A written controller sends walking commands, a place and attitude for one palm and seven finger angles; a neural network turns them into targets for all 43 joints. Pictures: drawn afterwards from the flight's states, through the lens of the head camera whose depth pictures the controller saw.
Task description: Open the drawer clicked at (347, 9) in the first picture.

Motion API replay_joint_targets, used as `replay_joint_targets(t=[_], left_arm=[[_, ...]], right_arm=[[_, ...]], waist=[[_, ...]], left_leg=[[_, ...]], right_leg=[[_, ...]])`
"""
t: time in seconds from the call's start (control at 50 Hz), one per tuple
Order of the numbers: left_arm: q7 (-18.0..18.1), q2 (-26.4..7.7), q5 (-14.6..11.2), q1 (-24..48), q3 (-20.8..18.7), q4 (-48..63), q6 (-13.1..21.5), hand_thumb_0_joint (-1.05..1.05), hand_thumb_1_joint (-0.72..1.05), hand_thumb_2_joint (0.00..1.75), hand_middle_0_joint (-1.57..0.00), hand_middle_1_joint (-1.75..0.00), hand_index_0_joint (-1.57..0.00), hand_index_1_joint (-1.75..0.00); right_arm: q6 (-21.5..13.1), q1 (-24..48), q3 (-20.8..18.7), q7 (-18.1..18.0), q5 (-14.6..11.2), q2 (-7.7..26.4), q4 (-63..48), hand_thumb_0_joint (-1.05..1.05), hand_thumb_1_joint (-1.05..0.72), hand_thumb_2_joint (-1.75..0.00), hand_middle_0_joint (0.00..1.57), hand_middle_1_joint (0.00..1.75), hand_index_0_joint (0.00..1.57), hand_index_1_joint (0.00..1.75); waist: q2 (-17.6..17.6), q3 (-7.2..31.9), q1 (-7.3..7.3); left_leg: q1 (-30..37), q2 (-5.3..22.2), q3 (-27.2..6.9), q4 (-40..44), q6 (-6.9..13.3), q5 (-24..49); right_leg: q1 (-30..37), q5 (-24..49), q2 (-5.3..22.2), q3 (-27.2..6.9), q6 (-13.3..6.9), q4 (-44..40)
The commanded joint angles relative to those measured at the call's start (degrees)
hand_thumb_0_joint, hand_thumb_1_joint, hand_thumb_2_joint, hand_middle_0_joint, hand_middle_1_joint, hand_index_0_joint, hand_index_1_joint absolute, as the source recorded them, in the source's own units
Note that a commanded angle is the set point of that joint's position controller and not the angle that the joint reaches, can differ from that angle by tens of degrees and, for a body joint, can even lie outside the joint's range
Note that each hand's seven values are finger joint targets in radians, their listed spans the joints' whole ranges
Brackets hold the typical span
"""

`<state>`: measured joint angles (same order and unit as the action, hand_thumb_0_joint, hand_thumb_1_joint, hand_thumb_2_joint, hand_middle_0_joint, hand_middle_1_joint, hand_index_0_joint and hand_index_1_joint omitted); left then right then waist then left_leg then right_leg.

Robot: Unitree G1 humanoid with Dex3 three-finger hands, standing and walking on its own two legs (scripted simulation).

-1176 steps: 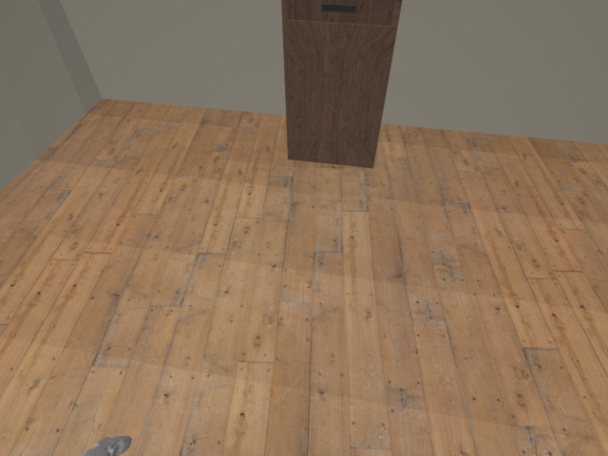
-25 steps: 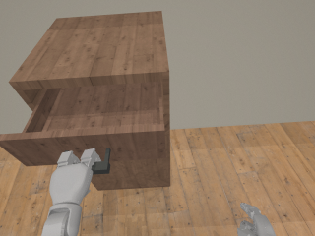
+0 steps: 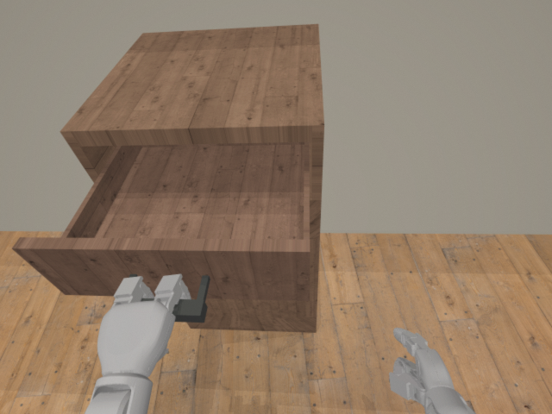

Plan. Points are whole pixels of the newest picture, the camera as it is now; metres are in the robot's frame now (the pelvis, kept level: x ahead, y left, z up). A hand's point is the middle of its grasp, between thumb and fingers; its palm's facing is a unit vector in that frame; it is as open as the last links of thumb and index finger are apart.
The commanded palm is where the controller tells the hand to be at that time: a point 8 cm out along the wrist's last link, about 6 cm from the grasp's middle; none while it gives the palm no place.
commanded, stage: pull the drawer open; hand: left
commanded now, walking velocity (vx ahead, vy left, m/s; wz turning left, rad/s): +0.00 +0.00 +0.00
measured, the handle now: (164, 295) +0.26 +0.21 +0.04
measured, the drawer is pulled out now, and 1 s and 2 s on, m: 0.23 0.30 0.30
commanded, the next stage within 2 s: open the thumb to release the handle in 0.82 s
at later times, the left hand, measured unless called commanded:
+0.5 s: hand (146, 377) +0.16 +0.20 +0.02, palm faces -0.01 -0.16 -0.99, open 6.1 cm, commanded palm +0.10 +0.20 +0.07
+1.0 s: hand (136, 395) +0.14 +0.20 +0.02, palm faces +0.06 -0.09 -0.99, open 6.0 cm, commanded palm +0.10 +0.21 +0.07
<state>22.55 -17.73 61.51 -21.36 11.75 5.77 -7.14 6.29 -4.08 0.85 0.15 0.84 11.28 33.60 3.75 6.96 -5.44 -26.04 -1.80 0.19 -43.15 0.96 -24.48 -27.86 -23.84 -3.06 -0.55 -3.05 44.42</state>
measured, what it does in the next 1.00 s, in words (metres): stands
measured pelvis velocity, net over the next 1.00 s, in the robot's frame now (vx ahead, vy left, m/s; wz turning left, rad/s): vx -0.01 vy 0.00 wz -0.02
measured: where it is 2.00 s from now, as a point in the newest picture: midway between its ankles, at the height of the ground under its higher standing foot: outside the picture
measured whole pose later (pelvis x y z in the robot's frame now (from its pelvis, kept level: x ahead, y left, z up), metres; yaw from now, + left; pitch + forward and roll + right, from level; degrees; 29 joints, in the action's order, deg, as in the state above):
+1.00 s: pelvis -0.01 +0.00 -0.02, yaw -1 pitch +10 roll +1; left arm 28.6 -20.0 62.8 -41.7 8.4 19.4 -1.7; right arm 6.5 -7.2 0.7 4.5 2.3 12.9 27.4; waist 3.8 8.8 -5.6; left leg -33.9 -1.3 1.6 -52.0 1.2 -28.3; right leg -36.1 -26.9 -3.7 -1.5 -2.8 52.9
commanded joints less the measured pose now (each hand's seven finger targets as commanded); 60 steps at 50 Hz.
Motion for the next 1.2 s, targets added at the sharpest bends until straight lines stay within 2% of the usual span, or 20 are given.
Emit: replay_joint_targets(t=[0.0, 0.06, 0.1, 0.16, 0.26, 0.36, 0.42, 0.5, 0.64, 0.74, 0.88, 0.9, 0.92, 0.94, 0.96, 1.0, 1.02, 1.06, 1.12, 1.18], left_arm=[[1.5, -8.4, -0.9, 7.6, -9.2, 10.2, -1.7, 0.00, 0.90, 0.90, -0.40, -1.35, -0.40, -1.35], [1.1, -10.0, -1.2, 8.3, -10.8, 9.0, -1.5, 0.00, 0.90, 0.90, -0.40, -1.35, -0.40, -1.35], [0.5, -7.7, -1.5, 7.4, -8.5, 9.3, -1.1, 0.00, 0.90, 0.90, -0.40, -1.35, -0.40, -1.35], [-0.2, -8.9, -3.0, -3.0, -10.6, 9.2, -0.1, 0.00, 0.90, 0.90, -0.40, -1.35, -0.40, -1.35], [-0.8, -8.9, -4.2, -14.3, -11.5, 13.5, 1.9, 0.00, 0.90, 0.90, -0.40, -1.35, -0.40, -1.35], [0.6, -7.6, -3.9, -21.3, -10.5, 19.2, 3.4, 0.00, 0.90, 0.90, -0.40, -1.35, -0.40, -1.35], [2.4, -8.0, -3.7, -25.4, -11.7, 20.4, 4.6, 0.00, 0.90, 0.90, -0.40, -1.35, -0.40, -1.35], [5.2, -6.0, -2.6, -29.7, -10.0, 23.7, 5.5, 0.00, 0.90, 0.90, -0.40, -1.35, -0.40, -1.35], [7.8, -5.6, -2.1, -37.4, -9.5, 26.3, 6.3, 0.00, 0.90, 0.90, -0.40, -1.35, -0.40, -1.35], [7.8, -5.1, -1.4, -35.8, -8.1, 26.9, 5.4, 0.00, 0.90, 0.90, -0.40, -1.35, -0.40, -1.35], [7.6, -5.3, -1.6, -37.6, -7.8, 28.2, 4.5, 0.00, 0.90, 0.90, -0.40, -1.35, -0.40, -1.35], [8.6, -11.9, 0.8, -16.9, -14.1, 24.6, 3.8, 0.00, 0.90, 0.90, -0.40, -1.35, -0.40, -1.35], [9.2, -10.0, 1.5, -15.8, -14.1, 24.3, 3.7, 0.00, 0.83, 0.87, -0.40, -1.34, -0.40, -1.34], [9.3, -9.3, 1.7, -16.5, -13.1, 21.1, 3.6, 0.00, 0.76, 0.84, -0.39, -1.34, -0.39, -1.34], [9.6, -9.7, 1.1, -17.3, -14.5, 21.9, 3.4, 0.00, 0.69, 0.81, -0.38, -1.33, -0.38, -1.33], [8.3, -6.9, -1.3, -18.9, -11.4, 21.8, 2.2, 0.00, 0.55, 0.75, -0.38, -1.31, -0.38, -1.31], [7.8, -8.2, -2.1, -17.8, -12.1, 23.6, 1.8, 0.00, 0.48, 0.72, -0.37, -1.30, -0.37, -1.30], [7.2, -8.8, -2.9, -19.1, -12.4, 21.9, 0.5, 0.00, 0.34, 0.66, -0.36, -1.29, -0.36, -1.29], [5.4, -8.3, -2.2, -17.1, -10.4, 20.0, 0.7, 0.00, 0.13, 0.57, -0.35, -1.27, -0.35, -1.27], [4.6, -9.9, -1.8, -16.2, -11.8, 19.1, 0.9, 0.00, -0.08, 0.48, -0.33, -1.24, -0.33, -1.24]], right_arm=[[-2.5, 7.5, -2.1, -1.5, 0.1, 5.8, -9.2, 0.00, -0.90, -0.90, 0.20, 0.30, 0.20, 0.30], [-2.5, 7.7, -2.1, -1.9, 0.0, 6.1, -9.1, 0.00, -0.90, -0.90, 0.20, 0.30, 0.20, 0.30], [-2.8, 7.5, -2.2, -1.7, 0.1, 5.8, -9.3, 0.00, -0.90, -0.90, 0.20, 0.30, 0.20, 0.30], [-3.3, 7.7, -2.1, -1.2, -0.4, 5.8, -10.2, 0.00, -0.90, -0.90, 0.20, 0.30, 0.20, 0.30], [-3.5, 8.1, -2.1, 0.1, -0.5, 6.2, -11.3, 0.00, -0.90, -0.90, 0.20, 0.30, 0.20, 0.30], [-3.4, 7.4, -2.7, 2.0, 0.0, 7.2, -12.5, 0.00, -0.90, -0.90, 0.20, 0.30, 0.20, 0.30], [-3.3, 6.6, -2.9, 2.7, 0.4, 7.4, -13.0, 0.00, -0.90, -0.90, 0.20, 0.30, 0.20, 0.30], [-3.3, 5.5, -3.6, 4.1, 0.9, 7.6, -13.9, 0.00, -0.90, -0.90, 0.20, 0.30, 0.20, 0.30], [-3.2, 4.9, -3.2, 5.3, 1.0, 7.3, -15.7, 0.00, -0.90, -0.90, 0.20, 0.30, 0.20, 0.30], [-3.0, 4.6, -2.8, 5.6, 1.1, 7.1, -16.8, 0.00, -0.90, -0.90, 0.20, 0.30, 0.20, 0.30], [-3.3, 3.8, -2.0, 5.7, 0.6, 6.5, -17.8, 0.00, -0.90, -0.90, 0.20, 0.30, 0.20, 0.30], [-1.6, 4.3, -2.3, 4.2, 1.1, 7.7, -14.6, 0.00, -0.90, -0.90, 0.20, 0.30, 0.20, 0.30], [-1.7, 4.6, -2.6, 3.2, 1.7, 6.8, -15.4, 0.00, -0.90, -0.90, 0.20, 0.30, 0.20, 0.30], [-2.3, 4.2, -2.3, 3.1, 1.8, 6.3, -15.3, 0.00, -0.90, -0.90, 0.20, 0.30, 0.20, 0.30], [-2.4, 4.5, -2.6, 2.8, 1.3, 6.7, -15.6, 0.00, -0.90, -0.90, 0.20, 0.30, 0.20, 0.30], [-2.6, 4.2, -3.0, 2.6, 0.6, 6.5, -15.3, 0.00, -0.90, -0.90, 0.20, 0.30, 0.20, 0.30], [-2.5, 4.3, -3.2, 2.3, 0.4, 6.7, -15.1, 0.00, -0.90, -0.90, 0.20, 0.30, 0.20, 0.30], [-2.3, 5.0, -2.8, 1.8, 0.0, 6.5, -14.6, 0.00, -0.90, -0.90, 0.20, 0.30, 0.20, 0.30], [-2.5, 5.5, -2.3, 1.4, 0.0, 6.4, -14.0, 0.00, -0.90, -0.90, 0.20, 0.30, 0.20, 0.30], [-2.7, 6.2, -1.7, 0.6, 0.1, 6.2, -14.0, 0.00, -0.90, -0.90, 0.20, 0.30, 0.20, 0.30]], waist=[[-5.6, 8.7, 0.41], [-3.7, 7.9, 0.15], [-4.3, 7.2, -0.04], [-5.4, 7.5, -1.81], [-4.5, 6.1, -2.79], [-3.2, 6.6, -2.23], [-5.3, 6.1, -2.07], [-2.8, 8.2, -1.85], [-5.4, 8.7, -1.65], [-4.7, 8.1, -1.26], [-4.9, 9.6, -1.60], [-6.4, 5.9, 2.15], [-4.0, 6.8, -0.13], [-5.5, 4.8, 0.63], [-3.2, 6.7, -0.39], [-2.9, 8.9, -0.28], [-2.0, 10.7, -0.44], [-3.5, 10.2, -0.45], [-7.3, 4.9, -0.20], [-7.6, 4.0, -0.94]], left_leg=[[4.4, -1.0, -0.2, 5.1, 0.4, 18.3], [4.1, -1.0, -0.2, 6.0, 0.3, 16.8], [4.0, -1.0, -0.2, 6.5, 0.5, 15.4], [2.6, -1.0, 0.3, 7.2, 0.4, 15.2], [0.5, -1.1, 0.7, 7.2, 0.2, 15.3], [0.7, -0.6, 0.8, 5.2, 0.3, 17.9], [-0.7, -0.7, 0.5, 3.6, 0.4, 17.3], [1.0, -0.2, 0.0, 1.0, 0.2, 21.3], [-0.1, 0.5, -1.1, -2.4, -0.1, 23.9], [-0.1, 1.1, -1.8, -3.2, -0.1, 22.6], [-0.3, 1.6, -1.9, -4.1, -0.1, 25.0], [-1.8, 1.0, -2.6, -3.6, -0.3, 17.7], [-1.2, 0.3, -2.0, -3.0, 0.0, 14.5], [-0.9, 0.1, -2.3, -3.3, -0.1, 13.3], [-0.2, 0.4, -2.0, -2.6, 0.0, 13.3], [0.8, 0.3, -1.8, -2.0, 0.3, 15.5], [1.3, 0.4, -1.5, -1.8, 0.4, 16.4], [0.2, 0.4, -1.2, -1.0, 0.5, 15.9], [-1.6, 0.2, -0.8, 0.2, 0.8, 12.4], [-1.9, -0.3, -0.2, 1.1, 0.9, 10.2]], right_leg=[[8.4, 26.0, 1.5, -3.0, 0.9, -7.2], [8.7, 23.4, 1.5, -3.5, 0.7, -8.2], [8.4, 20.2, 1.7, -3.3, 0.8, -9.0], [11.4, 21.3, 2.1, -4.2, 0.9, -9.4], [12.9, 24.5, 2.6, -5.5, 0.9, -8.9], [9.9, 25.3, 1.9, -4.8, 0.3, -7.3], [8.1, 26.4, 1.9, -5.0, 0.3, -6.2], [4.3, 26.6, 1.5, -4.8, -0.1, -3.7], [0.3, 27.0, 1.2, -4.8, 0.1, -0.8], [-3.5, 20.6, 0.7, -3.9, 0.0, 0.2], [-2.5, 23.7, 1.0, -4.5, 0.0, 1.3], [-7.3, 19.2, 0.5, -4.4, -0.1, 0.5], [-5.9, 15.7, 0.4, -3.8, -0.2, 0.0], [-7.8, 13.4, 0.6, -4.2, -0.4, -0.9], [-6.2, 13.6, 0.5, -4.4, -0.7, -1.3], [-3.2, 16.2, 0.7, -3.0, -0.3, -1.0], [-1.4, 17.6, 0.9, -3.0, -0.1, -1.2], [0.9, 18.7, 1.0, -3.0, 0.2, -1.8], [0.1, 16.1, 1.5, -3.3, 0.8, -4.1], [1.6, 14.0, 2.2, -5.3, 0.9, -6.2]])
